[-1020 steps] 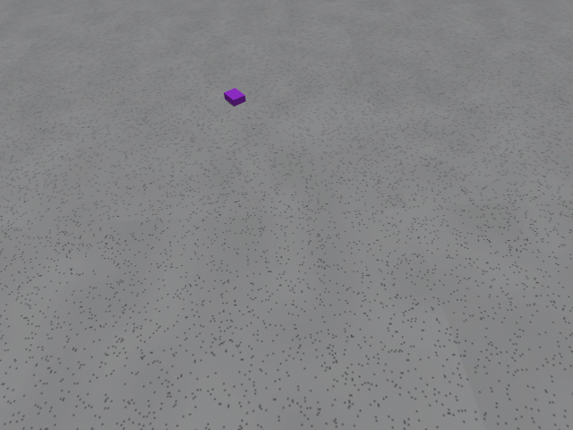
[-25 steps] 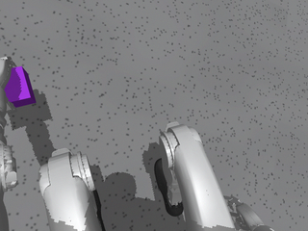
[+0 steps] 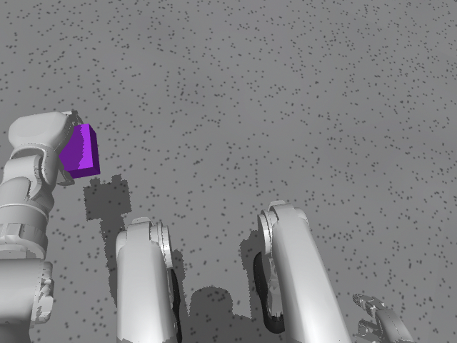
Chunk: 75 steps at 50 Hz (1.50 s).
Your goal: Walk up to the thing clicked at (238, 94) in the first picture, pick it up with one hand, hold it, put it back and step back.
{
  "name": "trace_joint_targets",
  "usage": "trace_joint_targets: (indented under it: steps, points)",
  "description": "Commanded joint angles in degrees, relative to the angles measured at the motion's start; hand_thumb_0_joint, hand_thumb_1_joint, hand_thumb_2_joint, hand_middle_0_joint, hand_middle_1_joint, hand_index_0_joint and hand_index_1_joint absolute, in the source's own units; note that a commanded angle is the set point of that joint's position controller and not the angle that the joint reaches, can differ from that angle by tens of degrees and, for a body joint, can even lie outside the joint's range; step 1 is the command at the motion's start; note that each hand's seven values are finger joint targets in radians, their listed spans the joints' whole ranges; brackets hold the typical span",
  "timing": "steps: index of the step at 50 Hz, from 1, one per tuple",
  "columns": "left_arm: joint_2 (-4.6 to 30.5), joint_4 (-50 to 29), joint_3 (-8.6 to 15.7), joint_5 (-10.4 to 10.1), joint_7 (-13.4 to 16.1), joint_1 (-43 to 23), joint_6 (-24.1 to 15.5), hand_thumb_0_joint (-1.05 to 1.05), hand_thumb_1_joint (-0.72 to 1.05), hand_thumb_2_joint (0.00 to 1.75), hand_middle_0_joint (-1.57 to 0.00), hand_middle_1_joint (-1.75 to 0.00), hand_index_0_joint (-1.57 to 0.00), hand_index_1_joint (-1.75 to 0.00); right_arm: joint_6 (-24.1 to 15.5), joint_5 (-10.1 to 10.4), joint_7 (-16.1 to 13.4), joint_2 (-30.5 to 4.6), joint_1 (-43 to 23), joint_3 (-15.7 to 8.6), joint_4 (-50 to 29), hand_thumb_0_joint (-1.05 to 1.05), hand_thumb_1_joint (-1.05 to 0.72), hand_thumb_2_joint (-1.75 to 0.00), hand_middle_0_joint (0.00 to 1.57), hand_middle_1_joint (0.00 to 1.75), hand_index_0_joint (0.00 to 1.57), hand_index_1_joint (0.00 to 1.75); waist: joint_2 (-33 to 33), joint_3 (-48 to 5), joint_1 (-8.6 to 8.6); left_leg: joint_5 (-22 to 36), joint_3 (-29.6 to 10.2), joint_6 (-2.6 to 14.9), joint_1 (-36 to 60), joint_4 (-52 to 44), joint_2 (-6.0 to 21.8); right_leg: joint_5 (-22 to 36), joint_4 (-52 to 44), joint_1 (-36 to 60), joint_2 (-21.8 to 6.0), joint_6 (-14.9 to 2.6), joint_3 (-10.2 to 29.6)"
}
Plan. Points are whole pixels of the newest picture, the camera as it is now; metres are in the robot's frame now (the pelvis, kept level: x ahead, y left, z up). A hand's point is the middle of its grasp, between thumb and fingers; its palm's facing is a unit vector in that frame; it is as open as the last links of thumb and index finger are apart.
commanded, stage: lift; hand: left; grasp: from above
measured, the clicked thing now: (62, 154) +0.46 +0.29 -0.14
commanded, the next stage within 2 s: hold in 1.16 s
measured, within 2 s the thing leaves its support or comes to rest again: neither
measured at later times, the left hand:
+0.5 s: hand out of the picture +0.37 +0.27 +0.09, palm faces -0.44 -0.12 -0.89, open 11.4 cm
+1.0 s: hand out of the picture +0.37 +0.24 +0.22, palm faces -0.45 -0.12 -0.88, open 11.3 cm
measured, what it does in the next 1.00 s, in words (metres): rises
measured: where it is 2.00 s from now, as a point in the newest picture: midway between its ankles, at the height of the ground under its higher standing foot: (221, 315)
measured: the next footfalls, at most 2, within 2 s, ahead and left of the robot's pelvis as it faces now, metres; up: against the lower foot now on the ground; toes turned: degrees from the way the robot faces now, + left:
none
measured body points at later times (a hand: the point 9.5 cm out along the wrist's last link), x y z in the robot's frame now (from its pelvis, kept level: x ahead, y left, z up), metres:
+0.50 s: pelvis +0.01 +0.00 +0.17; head +0.14 +0.02 +0.60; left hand +0.39 +0.27 +0.14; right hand +0.15 -0.25 +0.05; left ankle +0.09 +0.13 -0.37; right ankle +0.10 -0.15 -0.37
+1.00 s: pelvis +0.06 +0.00 +0.31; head +0.13 +0.00 +0.75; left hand +0.39 +0.25 +0.27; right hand +0.16 -0.27 +0.18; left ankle +0.09 +0.13 -0.37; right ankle +0.10 -0.15 -0.37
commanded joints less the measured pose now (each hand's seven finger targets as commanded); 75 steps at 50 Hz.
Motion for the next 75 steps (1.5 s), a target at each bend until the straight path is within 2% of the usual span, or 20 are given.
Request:
trace_joint_targets:
  steps: [1,10,11,15,16,19,22,23,29,36,41,45,46,49,63,65,67,70,72,75]
  points:
    - [13.7,-15.5,2.6,-1.9,1.7,-15.8,0.8,0.0,0.6,0.78,-0.87,-0.81,-0.92,-0.77,-0.8,1.1,-2.1,-11.5,8.9,-4.9,-3.1,0.0,-0.89,-0.9,0.2,0.3,0.2,0.3,10.7,-38.4,0.35,2.9,3.4,2.46,34.9,-20.9,-0.7,7.7,-16.9,21.5,2.1,-5.34,-4.9]
    - [11.6,-25.5,2.1,-3.7,1.1,-10.8,3.7,0.0,0.59,0.76,-0.87,-0.8,-0.91,-0.75,-0.8,2.5,-4.7,-9.8,5.0,-5.1,-3.7,0.0,-0.88,-0.89,0.2,0.3,0.2,0.3,10.6,-37.3,1.7,0.6,2.0,1.94,47.6,-33.3,-0.1,7.0,-26.2,30.5,1.8,-4.78,-4.2]
    - [9.5,-25.7,0.6,-3.7,0.9,-9.3,4.0,0.0,0.59,0.76,-0.87,-0.79,-0.91,-0.75,-0.9,2.6,-4.9,-9.3,4.7,-5.1,-3.7,0.0,-0.89,-0.89,0.2,0.3,0.2,0.3,11.2,-36.2,1.41,1.5,2.6,1.77,48.6,-34.4,0.0,7.6,-27.6,32.0,1.8,-4.77,-3.9]
    - [8.2,-27.5,0.0,-4.3,0.5,-5.4,5.3,0.0,0.6,0.72,-0.89,-0.76,-0.93,-0.72,-1.0,3.1,-5.9,-8.4,3.8,-4.9,-3.3,0.0,-0.88,-0.89,0.2,0.3,0.2,0.3,9.7,-34.3,1.98,3.6,3.2,1.64,54.0,-39.3,0.1,8.6,-33.3,37.8,1.8,-4.66,-3.3]
    - [8.9,-28.2,0.9,-4.6,0.6,-4.4,5.6,0.0,0.6,0.75,-0.89,-0.76,-0.93,-0.72,-1.1,3.2,-6.1,-8.2,3.7,-4.8,-3.3,0.0,-0.88,-0.89,0.2,0.3,0.2,0.3,8.4,-34.4,2.48,4.0,3.5,1.75,55.1,-40.2,0.0,8.7,-35.1,39.9,1.8,-4.57,-3.0]
    - [6.6,-28.8,-0.2,-4.9,0.4,-0.8,6.2,0.0,0.61,0.75,-0.9,-0.77,-0.93,-0.73,-1.4,3.5,-6.7,-7.4,3.1,-4.6,-3.1,0.0,-0.89,-0.89,0.2,0.3,0.2,0.3,6.8,-33.7,2.79,6.3,4.5,1.76,58.7,-43.4,-0.2,10.0,-39.6,45.5,1.8,-4.61,-2.3]
    - [6.4,-29.0,-0.2,-5.2,0.6,1.8,6.5,0.0,0.61,0.75,-0.92,-0.73,-0.95,-0.7,-1.6,4.0,-7.5,-7.0,2.3,-4.3,-2.9,0.0,-0.88,-0.89,0.2,0.3,0.2,0.3,5.9,-29.0,3.39,4.3,4.2,1.6,62.3,-48.7,0.1,8.6,-44.2,49.5,2.0,-4.55,-1.8]
    - [4.8,-28.8,-1.6,-5.4,0.6,1.3,6.5,0.0,0.63,0.76,-0.93,-0.73,-0.96,-0.71,-1.8,4.1,-7.7,-6.7,2.2,-4.3,-2.8,0.0,-0.88,-0.89,0.2,0.3,0.2,0.3,5.1,-27.2,2.71,3.2,4.0,1.61,62.9,-50.4,0.1,7.8,-45.8,50.4,2.1,-4.5,-1.7]
    - [1.6,-25.2,-3.2,-5.1,2.0,4.9,6.5,0.0,0.61,0.8,-0.92,-0.76,-0.95,-0.74,-3.5,4.4,-9.1,-5.7,2.8,-4.2,-1.6,0.0,-0.89,-0.89,0.2,0.3,0.2,0.3,1.7,-22.1,3.32,8.0,4.9,1.45,69.4,-56.9,-0.1,10.7,-54.7,60.1,2.1,-4.57,-0.2]
    - [-0.3,-21.5,-4.4,-4.4,4.2,4.7,6.4,0.0,0.62,0.81,-0.94,-0.75,-0.96,-0.73,-5.0,4.5,-9.6,-5.5,4.0,-4.5,-0.3,0.0,-0.88,-0.89,0.2,0.3,0.2,0.3,2.1,-19.4,4.64,12.5,5.2,0.94,78.5,-65.3,-0.2,14.4,-62.7,69.1,2.3,-4.55,0.5]
    - [-2.9,-18.0,-6.4,-4.3,5.7,5.1,7.1,0.0,0.6,0.83,-0.94,-0.74,-0.95,-0.73,-5.4,4.3,-9.5,-5.3,5.2,-4.7,0.7,0.0,-0.89,-0.9,0.2,0.3,0.2,0.3,0.1,-16.7,4.26,17.4,6.8,1.11,83.3,-69.6,-0.8,18.9,-68.9,75.5,2.3,-4.15,1.0]
    - [-2.3,-19.6,-6.1,-4.2,6.7,2.2,7.2,0.0,0.61,0.87,-0.95,-0.75,-0.96,-0.74,-5.5,4.2,-9.2,-5.5,5.3,-4.8,0.8,0.0,-0.88,-0.89,0.2,0.3,0.2,0.3,2.8,-17.2,4.84,19.9,6.9,0.71,89.2,-73.8,-0.7,21.1,-72.0,79.2,2.2,-4.13,0.9]
    - [-3.3,-16.5,-6.2,-4.1,6.9,5.3,7.6,0.0,0.61,0.86,-0.95,-0.75,-0.96,-0.74,-5.4,4.2,-9.1,-5.3,5.2,-4.8,0.9,0.0,-0.88,-0.89,0.2,0.3,0.2,0.3,0.8,-15.8,4.75,20.4,6.6,0.74,89.6,-74.6,-0.7,21.6,-72.8,79.7,2.2,-4.07,0.7]
    - [-2.3,-16.1,-5.7,-3.8,7.3,5.6,7.7,0.0,0.59,0.86,-0.93,-0.75,-0.94,-0.74,-5.0,4.2,-9.0,-5.4,5.6,-4.8,1.2,0.0,-0.88,-0.89,0.2,0.3,0.2,0.3,-0.7,-15.3,5.27,22.8,6.9,1.03,91.0,-76.4,-1.0,24.1,-75.3,83.6,1.9,-3.72,1.2]
    - [-6.0,-17.1,-8.1,-4.4,6.2,6.6,7.9,0.0,0.56,0.9,-0.9,-0.78,-0.91,-0.77,-3.8,4.5,-8.2,-5.5,4.5,-5.7,0.7,0.0,-0.88,-0.89,0.2,0.3,0.2,0.3,-0.6,-12.7,5.78,30.8,7.9,0.4,102.2,-85.2,-1.1,30.9,-82.9,91.9,2.2,-3.67,0.8]
    - [-3.6,-18.7,-6.9,-4.1,6.2,4.6,7.5,0.0,0.55,0.85,-0.89,-0.77,-0.9,-0.75,-3.7,4.5,-8.2,-5.9,4.3,-5.9,0.4,0.0,-0.88,-0.89,0.2,0.3,0.2,0.3,0.4,-12.8,5.91,31.3,7.9,0.15,103.6,-86.2,-1.0,30.7,-83.5,92.2,2.3,-3.78,0.4]
    - [-5.4,-17.6,-8.1,-3.8,5.6,5.3,7.4,0.0,0.54,0.86,-0.89,-0.75,-0.9,-0.74,-3.6,4.5,-8.1,-5.8,4.1,-5.9,0.3,0.0,-0.88,-0.89,0.2,0.3,0.2,0.3,-0.6,-11.4,5.56,31.5,7.9,0.23,104.1,-87.0,-0.9,30.8,-84.3,92.5,2.4,-3.81,0.3]
    - [-5.6,-17.8,-8.3,-3.6,5.0,6.0,7.3,0.0,0.55,0.88,-0.9,-0.76,-0.91,-0.75,-3.2,4.7,-7.9,-6.0,4.0,-6.0,0.0,0.0,-0.88,-0.89,0.2,0.3,0.2,0.3,-1.4,-11.7,5.84,33.5,8.4,0.37,105.9,-87.8,-1.2,32.9,-85.3,94.4,2.2,-3.67,0.6]
    - [-3.5,-20.3,-7.0,-3.9,4.7,4.4,7.0,0.0,0.54,0.88,-0.89,-0.77,-0.9,-0.76,-3.2,4.6,-7.8,-6.1,4.0,-6.2,0.1,0.0,-0.88,-0.89,0.2,0.3,0.2,0.3,0.2,-13.2,6.65,35.1,8.3,0.13,106.8,-88.4,-1.1,33.9,-85.5,95.9,2.3,-3.72,0.5]
    - [-5.4,-19.4,-8.3,-3.6,4.3,5.8,7.2,0.0,0.55,0.87,-0.9,-0.76,-0.91,-0.75,-2.9,4.7,-7.7,-5.9,3.6,-6.0,-0.4,0.0,-0.88,-0.89,0.2,0.3,0.2,0.3,-0.9,-11.2,6.27,35.9,8.7,0.28,107.0,-89.2,-1.3,35.1,-86.3,96.9,2.3,-3.66,0.8]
